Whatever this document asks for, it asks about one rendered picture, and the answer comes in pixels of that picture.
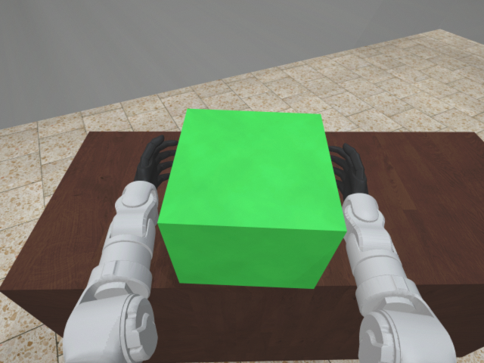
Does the right robot upper arm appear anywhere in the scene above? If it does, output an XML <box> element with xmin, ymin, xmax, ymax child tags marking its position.
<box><xmin>358</xmin><ymin>309</ymin><xmax>456</xmax><ymax>363</ymax></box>

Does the left robot upper arm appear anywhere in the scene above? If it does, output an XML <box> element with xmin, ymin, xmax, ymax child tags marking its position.
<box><xmin>64</xmin><ymin>293</ymin><xmax>158</xmax><ymax>363</ymax></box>

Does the right robot hand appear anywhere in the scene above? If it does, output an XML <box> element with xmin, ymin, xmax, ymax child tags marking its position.
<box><xmin>328</xmin><ymin>143</ymin><xmax>369</xmax><ymax>201</ymax></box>

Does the robot right forearm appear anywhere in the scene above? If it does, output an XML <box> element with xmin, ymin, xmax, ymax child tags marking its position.
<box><xmin>342</xmin><ymin>193</ymin><xmax>457</xmax><ymax>363</ymax></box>

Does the left robot hand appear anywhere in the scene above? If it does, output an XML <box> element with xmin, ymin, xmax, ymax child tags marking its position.
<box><xmin>134</xmin><ymin>135</ymin><xmax>178</xmax><ymax>189</ymax></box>

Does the carton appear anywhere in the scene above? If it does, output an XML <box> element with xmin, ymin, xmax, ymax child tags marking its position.
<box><xmin>157</xmin><ymin>109</ymin><xmax>347</xmax><ymax>289</ymax></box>

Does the robot left forearm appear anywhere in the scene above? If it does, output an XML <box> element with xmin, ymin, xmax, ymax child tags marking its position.
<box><xmin>63</xmin><ymin>181</ymin><xmax>159</xmax><ymax>361</ymax></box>

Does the pedestal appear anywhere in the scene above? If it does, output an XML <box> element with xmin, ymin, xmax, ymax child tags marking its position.
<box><xmin>0</xmin><ymin>132</ymin><xmax>484</xmax><ymax>363</ymax></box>

